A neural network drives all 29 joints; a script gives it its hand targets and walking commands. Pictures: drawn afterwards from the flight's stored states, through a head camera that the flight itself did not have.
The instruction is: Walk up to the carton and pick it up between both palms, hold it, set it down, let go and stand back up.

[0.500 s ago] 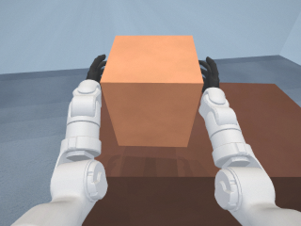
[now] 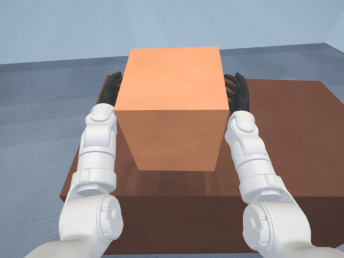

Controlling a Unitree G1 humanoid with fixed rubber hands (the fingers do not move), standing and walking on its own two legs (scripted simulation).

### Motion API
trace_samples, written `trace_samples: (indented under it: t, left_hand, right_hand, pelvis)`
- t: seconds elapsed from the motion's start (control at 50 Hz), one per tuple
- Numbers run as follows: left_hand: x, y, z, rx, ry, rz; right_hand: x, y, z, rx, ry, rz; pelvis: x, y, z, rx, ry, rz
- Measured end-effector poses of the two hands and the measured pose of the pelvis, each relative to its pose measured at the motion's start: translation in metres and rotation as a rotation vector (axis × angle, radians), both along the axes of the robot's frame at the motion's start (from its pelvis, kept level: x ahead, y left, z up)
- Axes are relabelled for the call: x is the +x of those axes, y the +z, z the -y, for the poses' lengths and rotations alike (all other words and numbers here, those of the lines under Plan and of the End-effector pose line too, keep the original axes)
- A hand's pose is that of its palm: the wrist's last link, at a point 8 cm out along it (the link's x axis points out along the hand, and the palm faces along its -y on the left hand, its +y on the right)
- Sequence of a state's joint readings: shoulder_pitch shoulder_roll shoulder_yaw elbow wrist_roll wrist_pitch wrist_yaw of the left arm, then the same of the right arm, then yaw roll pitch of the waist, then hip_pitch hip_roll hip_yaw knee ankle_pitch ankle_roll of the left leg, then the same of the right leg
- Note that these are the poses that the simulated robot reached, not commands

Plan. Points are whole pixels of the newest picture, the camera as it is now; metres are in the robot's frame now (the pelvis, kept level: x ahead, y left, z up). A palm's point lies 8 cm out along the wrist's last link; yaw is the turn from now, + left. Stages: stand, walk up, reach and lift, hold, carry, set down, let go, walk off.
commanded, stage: set down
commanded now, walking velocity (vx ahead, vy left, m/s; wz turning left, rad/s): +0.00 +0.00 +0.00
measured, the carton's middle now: (175, 113) +0.43 +0.01 +0.13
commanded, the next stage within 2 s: none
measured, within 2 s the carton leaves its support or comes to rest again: neither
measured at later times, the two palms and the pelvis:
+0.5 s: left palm (115, 110) +0.41 +0.16 +0.15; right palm (239, 112) +0.40 -0.14 +0.16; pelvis +0.01 +0.00 +0.00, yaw +0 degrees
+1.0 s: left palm (118, 115) +0.42 +0.16 +0.12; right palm (236, 117) +0.41 -0.14 +0.14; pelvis +0.01 +0.00 +0.00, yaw +0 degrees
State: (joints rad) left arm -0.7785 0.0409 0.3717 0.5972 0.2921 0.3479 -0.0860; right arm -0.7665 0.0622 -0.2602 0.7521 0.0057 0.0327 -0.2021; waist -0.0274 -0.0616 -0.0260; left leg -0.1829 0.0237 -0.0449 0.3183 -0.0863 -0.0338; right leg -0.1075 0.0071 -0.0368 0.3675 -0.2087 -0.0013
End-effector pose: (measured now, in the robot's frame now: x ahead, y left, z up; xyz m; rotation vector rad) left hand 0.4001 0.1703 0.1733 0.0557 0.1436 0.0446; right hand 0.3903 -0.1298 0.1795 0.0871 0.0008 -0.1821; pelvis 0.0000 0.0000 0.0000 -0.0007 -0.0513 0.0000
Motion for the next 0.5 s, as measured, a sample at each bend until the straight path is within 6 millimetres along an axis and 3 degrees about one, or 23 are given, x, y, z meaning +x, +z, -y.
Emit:
trace_samples:
  t: [0.14,0.5]
  left_hand:
    - [-0.002,0.001,0.001,0.000,-0.006,0.017]
    - [0.010,-0.023,0.009,0.007,-0.018,-0.025]
  right_hand:
    - [-0.003,0.002,0.001,-0.042,-0.002,0.014]
    - [0.006,-0.016,0.008,-0.057,-0.012,-0.028]
  pelvis:
    - [-0.002,0.000,0.000,0.000,0.000,0.003]
    - [0.006,0.000,0.002,0.002,0.000,-0.009]
